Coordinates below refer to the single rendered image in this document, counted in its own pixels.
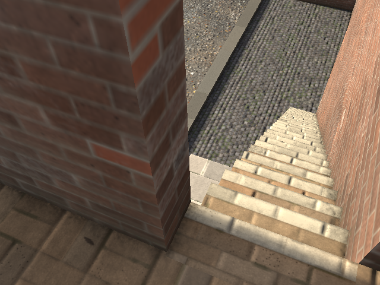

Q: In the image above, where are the stairs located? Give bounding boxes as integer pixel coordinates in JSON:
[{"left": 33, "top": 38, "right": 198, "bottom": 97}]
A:
[{"left": 201, "top": 107, "right": 349, "bottom": 258}]

